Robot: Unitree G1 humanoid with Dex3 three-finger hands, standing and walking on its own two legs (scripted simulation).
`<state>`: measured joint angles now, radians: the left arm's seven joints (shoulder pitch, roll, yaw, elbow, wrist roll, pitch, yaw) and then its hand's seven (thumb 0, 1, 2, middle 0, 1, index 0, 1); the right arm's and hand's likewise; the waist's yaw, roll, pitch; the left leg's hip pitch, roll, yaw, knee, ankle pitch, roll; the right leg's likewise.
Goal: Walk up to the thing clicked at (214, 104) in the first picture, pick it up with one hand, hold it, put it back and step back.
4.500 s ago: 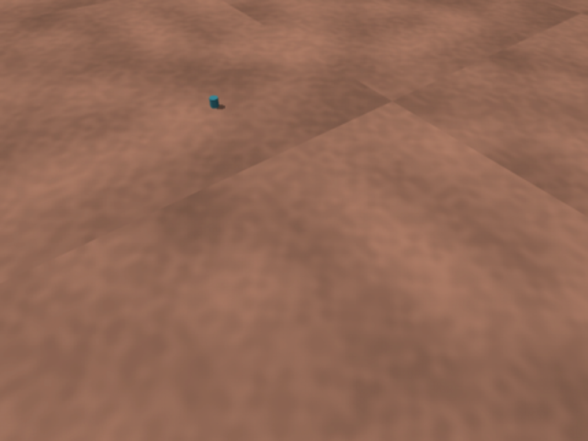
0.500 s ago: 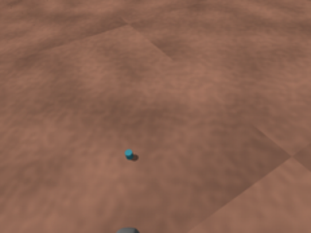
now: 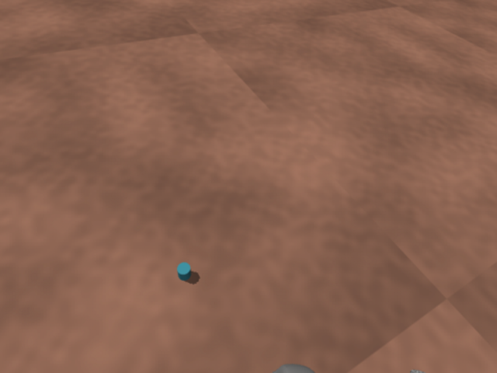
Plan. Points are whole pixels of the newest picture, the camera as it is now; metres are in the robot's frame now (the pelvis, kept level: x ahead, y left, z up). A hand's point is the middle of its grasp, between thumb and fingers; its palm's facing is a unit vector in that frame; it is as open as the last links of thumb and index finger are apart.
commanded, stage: walk up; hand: left
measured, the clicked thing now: (184, 271) +0.61 +0.20 -0.74
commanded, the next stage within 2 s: none
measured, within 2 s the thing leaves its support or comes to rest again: neither
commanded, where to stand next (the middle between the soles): +0.22 -0.04 m, yaw -2 degrees
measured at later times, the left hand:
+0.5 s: hand (117, 337) +0.20 +0.22 -0.12, palm faces -0.05 -0.91 -0.42, open 7.4 cm
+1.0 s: hand (112, 343) +0.20 +0.24 -0.16, palm faces -0.01 -0.95 -0.31, open 7.4 cm
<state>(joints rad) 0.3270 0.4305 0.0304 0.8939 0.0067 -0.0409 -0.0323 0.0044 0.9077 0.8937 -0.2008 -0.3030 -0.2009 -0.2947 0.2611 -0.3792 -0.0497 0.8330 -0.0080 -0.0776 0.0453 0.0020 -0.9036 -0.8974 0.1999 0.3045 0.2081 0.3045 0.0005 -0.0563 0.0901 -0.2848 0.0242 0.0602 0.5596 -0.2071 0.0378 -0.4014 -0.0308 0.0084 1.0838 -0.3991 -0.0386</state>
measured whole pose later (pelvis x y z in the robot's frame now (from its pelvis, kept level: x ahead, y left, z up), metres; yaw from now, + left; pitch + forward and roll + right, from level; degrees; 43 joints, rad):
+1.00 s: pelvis +0.14 -0.02 +0.00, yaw +0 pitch -3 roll -1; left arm 0.16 0.38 -0.01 1.09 0.00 -0.01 -0.02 0.00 0.91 0.89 -0.20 -0.30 -0.20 -0.29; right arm 0.11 -0.35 0.02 1.05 -0.01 -0.01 0.02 0.00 -0.90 -0.90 0.20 0.30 0.21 0.30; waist 0.03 -0.02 0.05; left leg -0.27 0.03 0.01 0.52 -0.20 0.00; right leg -0.22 -0.03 -0.06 0.48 -0.21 0.02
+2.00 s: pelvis +0.17 -0.03 +0.02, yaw +0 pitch -2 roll +0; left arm 0.07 0.34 0.01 1.17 0.01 -0.01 -0.01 0.00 0.91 0.89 -0.20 -0.30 -0.20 -0.29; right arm 0.08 -0.34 0.00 1.17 -0.01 -0.01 0.01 0.00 -0.90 -0.90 0.20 0.30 0.21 0.30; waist 0.00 0.00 0.04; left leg -0.16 0.02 0.01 0.33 -0.14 -0.01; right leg -0.12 -0.03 -0.06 0.31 -0.16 0.02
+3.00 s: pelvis +0.19 -0.03 +0.02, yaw +0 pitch -2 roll +0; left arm 0.11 0.35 0.00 1.15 0.02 -0.01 0.00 0.00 0.91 0.89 -0.20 -0.30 -0.20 -0.29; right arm 0.10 -0.35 0.01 1.15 -0.01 -0.01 0.00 0.00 -0.90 -0.90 0.20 0.30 0.21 0.30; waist 0.00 0.00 0.04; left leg -0.12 0.02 0.01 0.31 -0.15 -0.02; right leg -0.09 -0.03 -0.06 0.30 -0.18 0.01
